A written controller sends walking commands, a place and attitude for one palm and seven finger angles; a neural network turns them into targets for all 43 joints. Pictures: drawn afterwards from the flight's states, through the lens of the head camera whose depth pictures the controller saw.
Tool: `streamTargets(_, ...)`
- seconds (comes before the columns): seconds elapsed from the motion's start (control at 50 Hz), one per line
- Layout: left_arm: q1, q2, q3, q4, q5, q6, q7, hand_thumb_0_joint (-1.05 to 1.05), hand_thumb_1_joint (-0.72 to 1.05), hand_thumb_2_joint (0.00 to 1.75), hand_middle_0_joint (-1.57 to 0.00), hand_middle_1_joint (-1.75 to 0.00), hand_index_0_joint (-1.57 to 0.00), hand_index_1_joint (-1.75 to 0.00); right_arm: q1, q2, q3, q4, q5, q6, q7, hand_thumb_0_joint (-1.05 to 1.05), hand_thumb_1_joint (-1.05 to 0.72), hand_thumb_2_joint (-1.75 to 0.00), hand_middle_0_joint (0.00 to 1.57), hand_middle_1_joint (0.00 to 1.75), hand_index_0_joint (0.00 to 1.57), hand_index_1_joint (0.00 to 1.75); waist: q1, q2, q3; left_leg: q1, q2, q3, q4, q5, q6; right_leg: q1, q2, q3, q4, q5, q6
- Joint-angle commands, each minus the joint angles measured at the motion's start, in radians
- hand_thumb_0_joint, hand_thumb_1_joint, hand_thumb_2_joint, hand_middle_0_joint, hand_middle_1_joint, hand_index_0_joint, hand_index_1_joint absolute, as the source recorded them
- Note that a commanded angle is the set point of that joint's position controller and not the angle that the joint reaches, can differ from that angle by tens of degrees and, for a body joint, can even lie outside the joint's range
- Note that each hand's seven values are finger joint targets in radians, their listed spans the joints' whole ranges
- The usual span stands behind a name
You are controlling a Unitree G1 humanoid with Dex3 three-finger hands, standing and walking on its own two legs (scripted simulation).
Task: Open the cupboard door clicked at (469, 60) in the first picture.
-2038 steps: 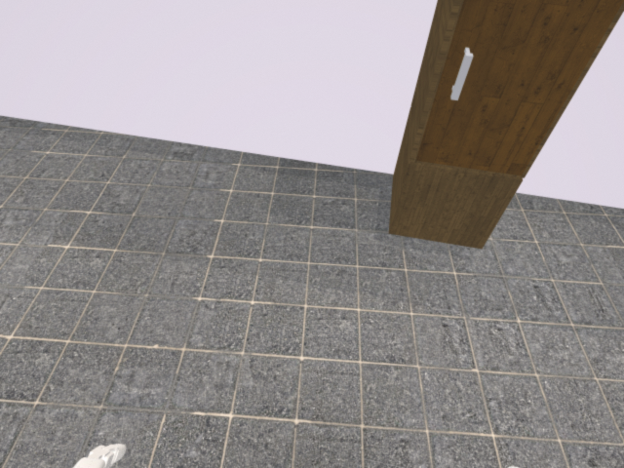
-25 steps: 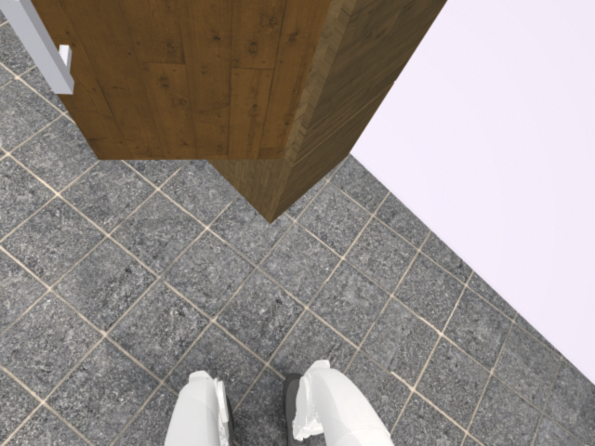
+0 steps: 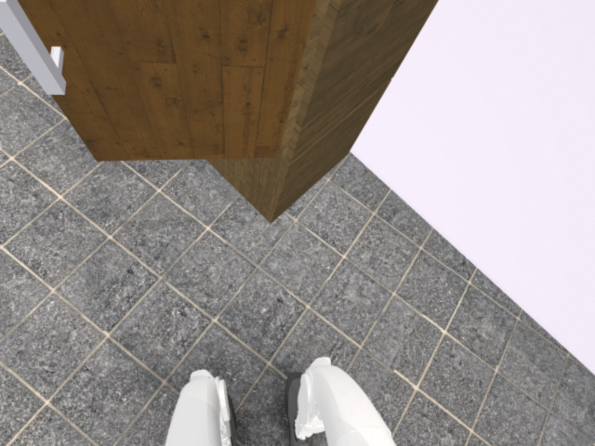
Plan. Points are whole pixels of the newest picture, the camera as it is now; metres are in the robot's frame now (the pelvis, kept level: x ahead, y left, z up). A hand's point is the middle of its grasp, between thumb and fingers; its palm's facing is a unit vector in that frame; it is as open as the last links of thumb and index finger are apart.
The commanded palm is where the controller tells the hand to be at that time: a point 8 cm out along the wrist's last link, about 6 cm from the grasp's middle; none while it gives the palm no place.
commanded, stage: move the hooked fingers beside the handle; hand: left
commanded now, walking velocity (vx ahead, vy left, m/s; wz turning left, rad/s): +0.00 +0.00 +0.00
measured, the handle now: (32, 33) +0.59 +0.26 +0.07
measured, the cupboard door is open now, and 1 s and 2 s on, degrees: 51 51 51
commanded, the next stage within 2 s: slide the fingers in behind the handle in 0.16 s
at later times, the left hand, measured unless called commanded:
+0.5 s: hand out of the picture +0.52 +0.31 +0.07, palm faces +0.02 -1.00 -0.02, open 14.0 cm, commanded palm +0.52 +0.32 +0.07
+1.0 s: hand (12, 86) +0.52 +0.27 +0.06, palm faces +0.02 -1.00 -0.02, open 14.0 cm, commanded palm +0.51 +0.30 +0.07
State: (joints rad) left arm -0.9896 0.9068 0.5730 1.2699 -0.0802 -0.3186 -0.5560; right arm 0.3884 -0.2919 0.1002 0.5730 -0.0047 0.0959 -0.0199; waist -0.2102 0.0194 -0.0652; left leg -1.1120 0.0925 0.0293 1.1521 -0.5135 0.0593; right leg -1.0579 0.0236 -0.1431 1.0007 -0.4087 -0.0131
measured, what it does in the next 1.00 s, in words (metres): stands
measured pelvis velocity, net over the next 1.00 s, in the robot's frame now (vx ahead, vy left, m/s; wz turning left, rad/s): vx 0.01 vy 0.00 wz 0.01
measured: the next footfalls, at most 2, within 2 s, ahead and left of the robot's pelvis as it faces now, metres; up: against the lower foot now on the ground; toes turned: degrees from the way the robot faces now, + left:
none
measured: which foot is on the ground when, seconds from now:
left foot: down 0.00-1.00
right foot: down 0.00-1.00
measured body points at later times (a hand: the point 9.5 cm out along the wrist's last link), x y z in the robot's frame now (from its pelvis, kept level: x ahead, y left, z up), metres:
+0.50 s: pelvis +0.00 +0.01 +0.00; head +0.19 +0.06 +0.40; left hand +0.52 +0.36 +0.07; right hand -0.01 -0.26 -0.09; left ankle +0.00 +0.08 -0.65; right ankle +0.03 -0.12 -0.65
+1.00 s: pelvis +0.01 +0.00 +0.00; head +0.18 +0.05 +0.42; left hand +0.51 +0.33 +0.07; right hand +0.01 -0.26 -0.09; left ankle +0.00 +0.08 -0.65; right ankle +0.03 -0.12 -0.65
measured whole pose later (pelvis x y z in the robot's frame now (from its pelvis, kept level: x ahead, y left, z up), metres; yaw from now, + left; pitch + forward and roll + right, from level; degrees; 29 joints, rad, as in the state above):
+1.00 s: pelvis +0.01 +0.00 +0.00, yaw +0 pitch +26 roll -6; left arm -0.94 0.72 0.50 1.18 -0.09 -0.35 -0.44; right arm 0.39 -0.28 0.07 0.59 -0.02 0.10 0.00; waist -0.20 0.02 -0.09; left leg -1.08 0.08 0.03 1.13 -0.52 0.06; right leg -1.03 0.02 -0.13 0.98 -0.41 -0.01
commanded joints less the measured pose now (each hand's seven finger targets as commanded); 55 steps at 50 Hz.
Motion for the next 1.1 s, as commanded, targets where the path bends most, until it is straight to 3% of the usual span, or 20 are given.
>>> streamTargets(0.0, -0.407, 0.28, -0.008, -0.162, -0.033, -0.053, -0.018, 0.0, -0.5, 0.3, -0.3, -1.2, -0.3, -1.2, 0.203, -0.222, -0.078, -0.01, 0.005, -0.01, -0.025, 0.0, -0.9, -0.9, 0.2, 0.3, 0.2, 0.3, -0.035, 0.207, -0.485, 0.414, -0.028, -0.122, -0.108, 0.464, -0.019, 0.147, 0.047, 0.081, -0.068, 0.23, 0.001)
streamTargets(0.02, -0.429, 0.26, -0.017, -0.179, -0.043, -0.06, -0.02, 0.0, -0.5, 0.3, -0.3, -1.2, -0.3, -1.2, 0.204, -0.219, -0.079, -0.011, 0.005, -0.015, -0.025, 0.0, -0.9, -0.9, 0.2, 0.3, 0.2, 0.3, -0.034, 0.239, -0.498, 0.433, -0.03, -0.122, -0.103, 0.474, -0.02, 0.131, 0.047, 0.082, -0.063, 0.233, -0.004)
streamTargets(0.04, -0.422, 0.318, 0.022, -0.179, -0.035, -0.061, -0.016, 0.0, -0.5, 0.3, -0.3, -1.2, -0.3, -1.2, 0.209, -0.227, -0.08, -0.009, 0.002, -0.017, -0.026, 0.0, -0.9, -0.9, 0.2, 0.3, 0.2, 0.3, -0.022, 0.239, -0.534, 0.434, -0.028, -0.126, -0.098, 0.48, -0.024, 0.139, 0.046, 0.08, -0.056, 0.229, -0.003)
streamTargets(0.08, -0.436, 0.325, 0.013, -0.165, -0.023, -0.056, -0.007, 0.0, -0.5, 0.3, -0.3, -1.2, -0.3, -1.2, 0.207, -0.225, -0.074, -0.006, 0.002, -0.019, -0.027, 0.0, -0.9, -0.9, 0.2, 0.3, 0.2, 0.3, -0.029, 0.247, -0.524, 0.411, -0.029, -0.126, -0.088, 0.464, -0.022, 0.124, 0.045, 0.084, -0.05, 0.216, -0.003)
streamTargets(0.16, -0.424, 0.358, 0.028, -0.206, -0.001, -0.062, 0.009, 0.0, -0.5, 0.3, -0.3, -1.2, -0.3, -1.2, 0.216, -0.225, -0.074, -0.008, -0.003, -0.018, -0.022, 0.0, -0.9, -0.9, 0.2, 0.3, 0.2, 0.3, -0.002, 0.332, -0.588, 0.501, -0.024, -0.142, -0.086, 0.555, -0.041, 0.097, 0.044, 0.072, -0.033, 0.229, -0.01)
streamTargets(0.22, -0.435, 0.377, 0.05, -0.221, -0.007, -0.054, 0.012, 0.0, -0.5, 0.3, -0.3, -1.2, -0.3, -1.2, 0.219, -0.227, -0.074, -0.009, -0.004, -0.015, -0.02, 0.0, -0.9, -0.9, 0.2, 0.3, 0.2, 0.3, -0.01, 0.314, -0.595, 0.499, -0.021, -0.145, -0.08, 0.575, -0.037, 0.106, 0.048, 0.069, -0.03, 0.249, -0.009)
streamTargets(0.24, -0.42, 0.406, 0.069, -0.223, -0.001, -0.049, 0.012, 0.0, -0.5, 0.3, -0.3, -1.2, -0.3, -1.2, 0.218, -0.23, -0.075, -0.014, -0.004, -0.013, -0.019, 0.0, -0.9, -0.9, 0.2, 0.3, 0.2, 0.3, 0.003, 0.327, -0.604, 0.503, -0.02, -0.147, -0.083, 0.589, -0.041, 0.116, 0.047, 0.069, -0.031, 0.251, -0.008)
streamTargets(0.28, -0.414, 0.355, 0.038, -0.229, -0.007, -0.04, 0.012, 0.0, -0.5, 0.3, -0.3, -1.2, -0.3, -1.2, 0.216, -0.224, -0.075, -0.016, -0.002, -0.009, -0.018, 0.0, -0.9, -0.9, 0.2, 0.3, 0.2, 0.3, -0.009, 0.297, -0.595, 0.495, -0.021, -0.141, -0.087, 0.569, -0.034, 0.124, 0.047, 0.07, -0.039, 0.256, -0.002)
streamTargets(0.32, -0.452, 0.311, 0.004, -0.261, -0.011, -0.045, 0.013, 0.0, -0.5, 0.3, -0.3, -1.2, -0.3, -1.2, 0.219, -0.22, -0.075, -0.011, -0.004, -0.011, -0.014, 0.0, -0.9, -0.9, 0.2, 0.3, 0.2, 0.3, -0.018, 0.337, -0.592, 0.539, -0.016, -0.157, -0.091, 0.594, -0.042, 0.078, 0.047, 0.062, -0.037, 0.238, -0.007)
streamTargets(0.36, -0.425, 0.327, 0.027, -0.268, -0.012, -0.045, 0.019, 0.0, -0.5, 0.3, -0.3, -1.2, -0.3, -1.2, 0.225, -0.224, -0.08, -0.007, -0.006, -0.009, -0.011, 0.0, -0.9, -0.9, 0.2, 0.3, 0.2, 0.3, -0.008, 0.331, -0.606, 0.564, -0.014, -0.161, -0.096, 0.606, -0.048, 0.079, 0.049, 0.06, -0.046, 0.233, -0.005)
streamTargets(0.5, -0.385, 0.194, -0.032, -0.275, -0.033, -0.031, 0.04, 0.0, -0.5, 0.3, -0.3, -1.2, -0.3, -1.2, 0.231, -0.214, -0.091, 0.0, -0.01, -0.007, -0.003, 0.0, -0.9, -0.9, 0.2, 0.3, 0.2, 0.3, -0.017, 0.292, -0.577, 0.591, -0.013, -0.168, -0.118, 0.633, -0.052, 0.07, 0.048, 0.051, -0.065, 0.236, -0.002)
streamTargets(0.6, -0.343, 0.227, 0.01, -0.26, -0.03, -0.039, 0.074, 0.0, -0.5, 0.3, -0.3, -1.2, -0.3, -1.2, 0.229, -0.21, -0.091, -0.012, -0.011, -0.006, 0.0, 0.0, -0.9, -0.9, 0.2, 0.3, 0.2, 0.3, -0.001, 0.239, -0.55, 0.521, -0.021, -0.143, -0.126, 0.597, -0.04, 0.144, 0.049, 0.063, -0.069, 0.27, -0.002)
streamTargets(0.64, -0.354, 0.214, 0.0, -0.304, -0.027, -0.063, 0.082, 0.0, -0.5, 0.3, -0.3, -1.2, -0.3, -1.2, 0.229, -0.204, -0.09, -0.018, -0.011, -0.005, 0.005, 0.0, -0.9, -0.9, 0.2, 0.3, 0.2, 0.3, 0.011, 0.302, -0.578, 0.57, -0.02, -0.143, -0.128, 0.657, -0.052, 0.141, 0.048, 0.064, -0.064, 0.285, -0.007)
streamTargets(0.68, -0.314, 0.192, -0.006, -0.312, -0.021, -0.08, 0.093, 0.0, -0.5, 0.3, -0.3, -1.2, -0.3, -1.2, 0.226, -0.202, -0.095, -0.017, -0.014, -0.003, 0.01, 0.0, -0.9, -0.9, 0.2, 0.3, 0.2, 0.3, 0.018, 0.303, -0.573, 0.603, -0.015, -0.152, -0.132, 0.686, -0.061, 0.123, 0.05, 0.058, -0.066, 0.274, -0.009)
streamTargets(0.76, -0.336, 0.118, -0.043, -0.289, -0.039, -0.091, 0.1, 0.0, -0.5, 0.3, -0.3, -1.2, -0.3, -1.2, 0.219, -0.201, -0.101, -0.008, -0.01, 0.001, 0.011, 0.0, -0.9, -0.9, 0.2, 0.3, 0.2, 0.3, -0.006, 0.248, -0.531, 0.588, -0.016, -0.151, -0.14, 0.628, -0.055, 0.115, 0.051, 0.057, -0.079, 0.249, -0.005)
streamTargets(0.8, -0.331, 0.123, -0.038, -0.258, -0.039, -0.083, 0.102, 0.0, -0.5, 0.3, -0.3, -1.2, -0.3, -1.2, 0.215, -0.203, -0.101, -0.004, -0.008, 0.0, 0.006, 0.0, -0.9, -0.9, 0.2, 0.3, 0.2, 0.3, -0.006, 0.225, -0.515, 0.547, -0.023, -0.143, -0.147, 0.569, -0.048, 0.136, 0.048, 0.061, -0.082, 0.24, -0.005)
streamTargets(0.94, -0.38, 0.093, -0.054, -0.356, -0.037, -0.121, 0.126, 0.0, -0.5, 0.3, -0.3, -1.2, -0.3, -1.2, 0.222, -0.194, -0.107, 0.006, -0.017, -0.002, 0.009, 0.0, -0.9, -0.9, 0.2, 0.3, 0.2, 0.3, 0.005, 0.296, -0.614, 0.66, -0.016, -0.158, -0.132, 0.705, -0.068, 0.116, 0.046, 0.062, -0.068, 0.278, -0.008)
streamTargets(1.0, -0.344, 0.086, -0.051, -0.286, -0.042, -0.111, 0.135, 0.0, -0.5, 0.3, -0.3, -1.2, -0.3, -1.2, 0.208, -0.194, -0.103, 0.005, -0.012, -0.002, 0.008, 0.0, -0.9, -0.9, 0.2, 0.3, 0.2, 0.3, 0.0, 0.22, -0.547, 0.551, -0.028, -0.134, -0.139, 0.587, -0.047, 0.172, 0.045, 0.07, -0.077, 0.276, -0.005)
streamTargets(1.04, -0.371, 0.05, -0.083, -0.266, -0.039, -0.104, 0.139, 0.0, -0.5, 0.3, -0.3, -1.2, -0.3, -1.2, 0.205, -0.189, -0.101, 0.008, -0.01, -0.002, 0.007, 0.0, -0.9, -0.9, 0.2, 0.3, 0.2, 0.3, -0.009, 0.242, -0.52, 0.543, -0.03, -0.13, -0.142, 0.561, -0.044, 0.152, 0.043, 0.071, -0.079, 0.263, -0.006)
streamTargets(1.08, -0.368, 0.069, -0.075, -0.263, -0.027, -0.098, 0.15, 0.0, -0.5, 0.3, -0.3, -1.2, -0.3, -1.2, 0.209, -0.193, -0.101, 0.006, -0.012, -0.003, 0.005, 0.0, -0.9, -0.9, 0.2, 0.3, 0.2, 0.3, -0.005, 0.225, -0.527, 0.527, -0.033, -0.13, -0.147, 0.534, -0.042, 0.17, 0.042, 0.074, -0.078, 0.257, -0.006)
